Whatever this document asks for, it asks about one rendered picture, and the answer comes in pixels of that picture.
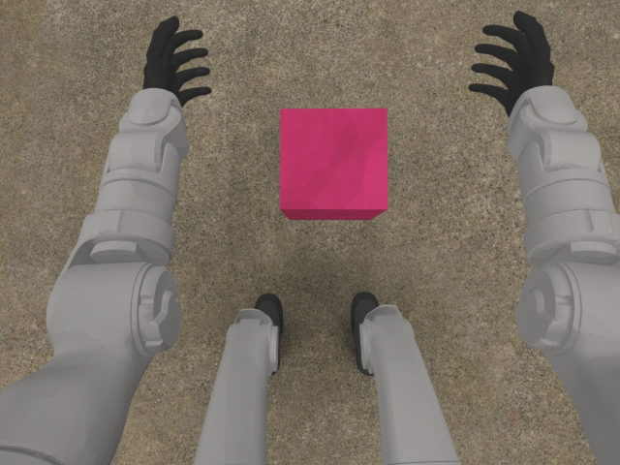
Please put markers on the left robot hand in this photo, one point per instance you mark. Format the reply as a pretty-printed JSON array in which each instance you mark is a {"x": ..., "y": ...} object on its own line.
[{"x": 162, "y": 62}]

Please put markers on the right robot forearm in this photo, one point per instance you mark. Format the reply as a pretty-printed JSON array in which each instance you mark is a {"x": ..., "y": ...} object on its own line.
[{"x": 564, "y": 188}]

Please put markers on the carton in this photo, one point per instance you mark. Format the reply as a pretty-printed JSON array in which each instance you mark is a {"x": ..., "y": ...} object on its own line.
[{"x": 333, "y": 163}]

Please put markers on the robot left shin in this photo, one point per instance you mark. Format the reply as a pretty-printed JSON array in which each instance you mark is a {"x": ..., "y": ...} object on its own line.
[{"x": 249, "y": 314}]

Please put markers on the right robot hand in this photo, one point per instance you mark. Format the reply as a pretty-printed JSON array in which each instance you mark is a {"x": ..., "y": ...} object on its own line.
[{"x": 531, "y": 66}]

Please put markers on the robot right shin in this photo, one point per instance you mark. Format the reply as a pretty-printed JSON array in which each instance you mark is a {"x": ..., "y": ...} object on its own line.
[{"x": 386, "y": 310}]

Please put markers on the robot right upper arm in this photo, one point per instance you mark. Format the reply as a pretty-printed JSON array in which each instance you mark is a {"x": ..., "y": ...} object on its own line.
[{"x": 571, "y": 313}]

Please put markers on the robot shin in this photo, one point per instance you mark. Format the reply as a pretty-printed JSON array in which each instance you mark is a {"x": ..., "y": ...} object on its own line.
[
  {"x": 386, "y": 310},
  {"x": 249, "y": 314}
]

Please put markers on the robot left upper arm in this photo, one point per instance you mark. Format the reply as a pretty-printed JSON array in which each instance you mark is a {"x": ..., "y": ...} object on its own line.
[{"x": 106, "y": 322}]

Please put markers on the left robot forearm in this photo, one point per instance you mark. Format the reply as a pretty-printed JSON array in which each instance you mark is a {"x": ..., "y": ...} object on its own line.
[{"x": 131, "y": 222}]

